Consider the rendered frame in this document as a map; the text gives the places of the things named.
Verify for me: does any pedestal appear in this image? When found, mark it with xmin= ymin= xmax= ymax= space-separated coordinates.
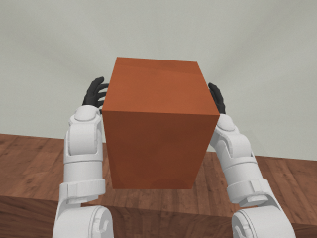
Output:
xmin=0 ymin=133 xmax=317 ymax=238

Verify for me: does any robot right forearm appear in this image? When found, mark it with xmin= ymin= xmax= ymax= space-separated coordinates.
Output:
xmin=209 ymin=113 xmax=296 ymax=238

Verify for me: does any robot left forearm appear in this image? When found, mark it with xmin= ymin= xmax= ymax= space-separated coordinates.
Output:
xmin=53 ymin=105 xmax=106 ymax=233

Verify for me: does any right robot upper arm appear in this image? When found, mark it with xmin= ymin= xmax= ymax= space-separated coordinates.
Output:
xmin=231 ymin=205 xmax=295 ymax=238

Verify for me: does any right robot hand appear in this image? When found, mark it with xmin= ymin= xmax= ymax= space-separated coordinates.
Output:
xmin=208 ymin=82 xmax=226 ymax=114

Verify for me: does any left robot hand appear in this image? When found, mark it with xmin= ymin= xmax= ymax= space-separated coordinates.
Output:
xmin=82 ymin=76 xmax=109 ymax=114

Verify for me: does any left robot upper arm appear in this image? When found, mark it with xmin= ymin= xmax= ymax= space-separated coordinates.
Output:
xmin=53 ymin=205 xmax=114 ymax=238

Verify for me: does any carton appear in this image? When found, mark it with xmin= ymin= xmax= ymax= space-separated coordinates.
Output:
xmin=101 ymin=57 xmax=220 ymax=189

